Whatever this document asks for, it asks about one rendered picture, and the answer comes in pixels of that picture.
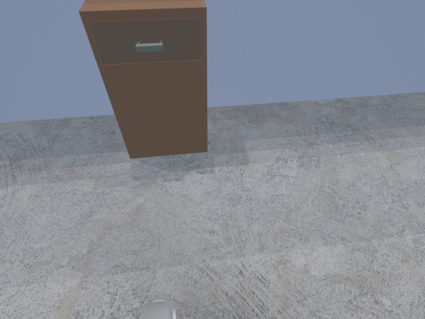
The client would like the handle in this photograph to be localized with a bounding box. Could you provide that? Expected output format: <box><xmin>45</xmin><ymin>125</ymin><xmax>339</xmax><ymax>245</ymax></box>
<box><xmin>135</xmin><ymin>41</ymin><xmax>163</xmax><ymax>52</ymax></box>

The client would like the cabinet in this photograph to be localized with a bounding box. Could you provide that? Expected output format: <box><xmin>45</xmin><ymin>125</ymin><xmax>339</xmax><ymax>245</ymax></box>
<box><xmin>79</xmin><ymin>0</ymin><xmax>208</xmax><ymax>159</ymax></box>

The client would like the drawer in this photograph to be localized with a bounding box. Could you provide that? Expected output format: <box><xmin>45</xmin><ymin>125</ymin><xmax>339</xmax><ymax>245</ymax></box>
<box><xmin>90</xmin><ymin>17</ymin><xmax>202</xmax><ymax>64</ymax></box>

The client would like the left robot thigh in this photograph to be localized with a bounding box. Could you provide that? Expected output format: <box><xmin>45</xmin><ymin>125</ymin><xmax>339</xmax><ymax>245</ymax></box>
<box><xmin>140</xmin><ymin>301</ymin><xmax>176</xmax><ymax>319</ymax></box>

